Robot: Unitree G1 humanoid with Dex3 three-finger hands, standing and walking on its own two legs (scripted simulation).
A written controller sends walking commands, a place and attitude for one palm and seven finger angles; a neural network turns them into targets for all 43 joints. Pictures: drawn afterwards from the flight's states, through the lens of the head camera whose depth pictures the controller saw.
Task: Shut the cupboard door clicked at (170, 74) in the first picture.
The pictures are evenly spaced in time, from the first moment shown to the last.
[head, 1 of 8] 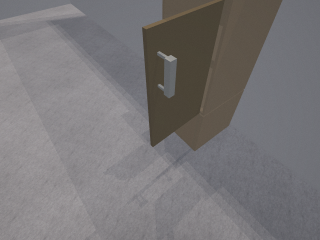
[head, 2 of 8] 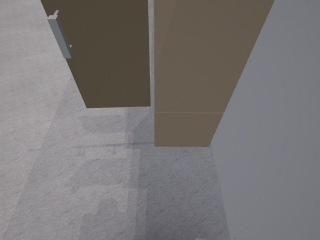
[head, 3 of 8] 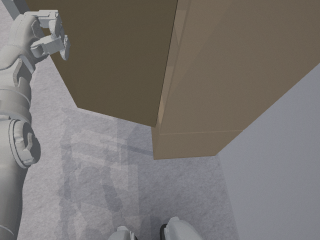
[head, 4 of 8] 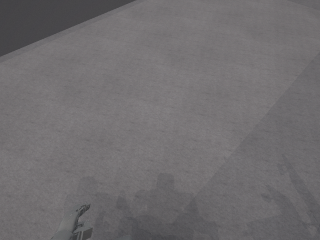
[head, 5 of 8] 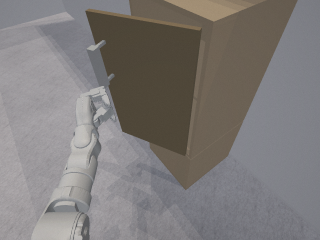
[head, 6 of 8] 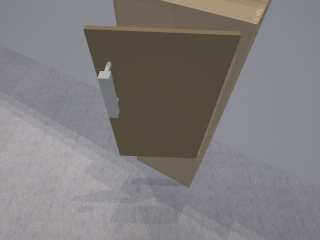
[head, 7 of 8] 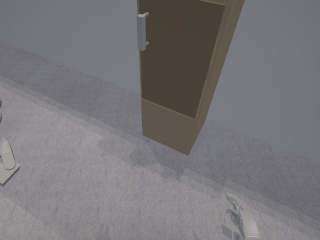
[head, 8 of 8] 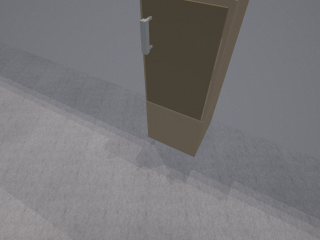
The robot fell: no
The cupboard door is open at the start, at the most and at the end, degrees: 93 93 0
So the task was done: yes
